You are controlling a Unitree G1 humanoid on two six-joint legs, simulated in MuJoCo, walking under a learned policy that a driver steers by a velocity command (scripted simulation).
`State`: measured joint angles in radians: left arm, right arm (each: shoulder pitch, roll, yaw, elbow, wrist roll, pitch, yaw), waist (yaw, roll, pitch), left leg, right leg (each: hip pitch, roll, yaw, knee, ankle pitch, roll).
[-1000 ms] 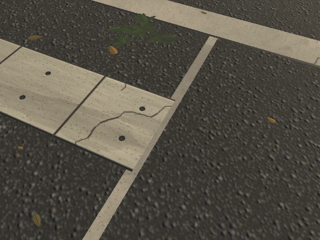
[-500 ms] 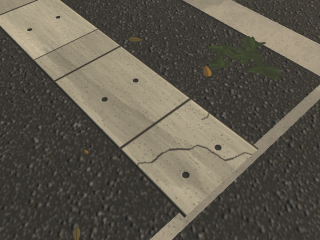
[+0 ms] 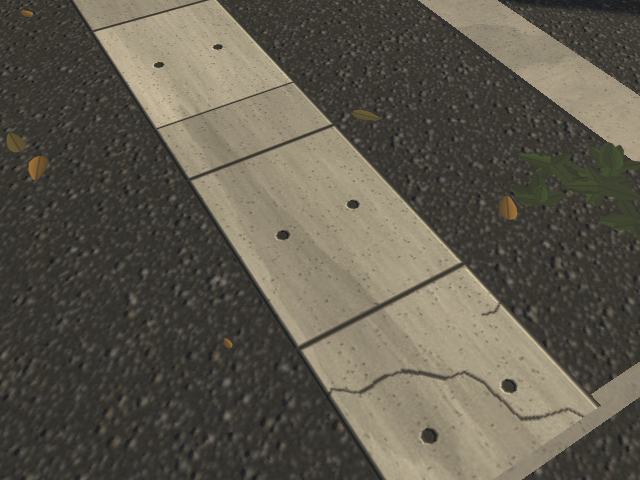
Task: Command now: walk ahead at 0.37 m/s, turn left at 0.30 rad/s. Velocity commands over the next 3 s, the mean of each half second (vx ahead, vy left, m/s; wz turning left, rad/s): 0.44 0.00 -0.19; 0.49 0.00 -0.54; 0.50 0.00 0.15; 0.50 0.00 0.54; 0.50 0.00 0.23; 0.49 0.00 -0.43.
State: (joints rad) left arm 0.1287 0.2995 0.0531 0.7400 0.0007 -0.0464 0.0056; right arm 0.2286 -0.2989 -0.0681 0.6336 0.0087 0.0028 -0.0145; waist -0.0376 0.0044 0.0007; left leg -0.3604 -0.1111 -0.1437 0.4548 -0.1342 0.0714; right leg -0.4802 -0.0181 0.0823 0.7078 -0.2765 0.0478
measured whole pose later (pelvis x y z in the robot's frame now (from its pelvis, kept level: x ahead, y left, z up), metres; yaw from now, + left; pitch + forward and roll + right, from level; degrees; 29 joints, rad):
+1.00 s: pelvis +0.44 -0.12 -0.03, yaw -28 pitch +2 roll +2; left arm 0.05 0.30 0.05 0.57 -0.02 -0.03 -0.05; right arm 0.34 -0.32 -0.08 0.85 0.02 -0.05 -0.01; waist -0.07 -0.02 0.06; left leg 0.04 0.08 0.20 0.57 -0.48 -0.04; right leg -0.55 0.00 -0.04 0.63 -0.12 -0.10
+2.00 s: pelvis +1.00 -0.33 -0.01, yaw -1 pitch +2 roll +1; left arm 0.05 0.29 0.03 0.65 0.00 -0.12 -0.02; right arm 0.38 -0.31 -0.07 0.74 0.02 -0.02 -0.02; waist -0.08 -0.03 0.01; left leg -0.07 -0.11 -0.23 0.50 -0.45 0.05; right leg -0.48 0.00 0.07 0.46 -0.03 0.02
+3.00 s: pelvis +1.52 -0.32 -0.02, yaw -12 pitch +2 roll +2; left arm 0.06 0.27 0.05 0.66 -0.01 -0.03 -0.06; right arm 0.33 -0.29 -0.08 0.86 0.02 -0.04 -0.02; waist -0.07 -0.03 0.05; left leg 0.09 0.04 0.28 0.38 -0.45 -0.05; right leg -0.54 -0.04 -0.05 0.60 -0.08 -0.09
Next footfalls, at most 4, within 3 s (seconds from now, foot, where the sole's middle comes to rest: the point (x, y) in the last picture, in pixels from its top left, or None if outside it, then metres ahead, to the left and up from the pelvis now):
0.10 right None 0.10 -0.15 -0.78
0.52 left None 0.34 0.08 -0.78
0.98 right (453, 446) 0.54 -0.28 -0.78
1.54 left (398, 299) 0.91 -0.21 -0.78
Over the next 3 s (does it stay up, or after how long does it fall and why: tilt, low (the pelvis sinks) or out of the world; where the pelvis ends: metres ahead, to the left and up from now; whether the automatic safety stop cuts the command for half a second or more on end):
stays up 1.52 -0.32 -0.02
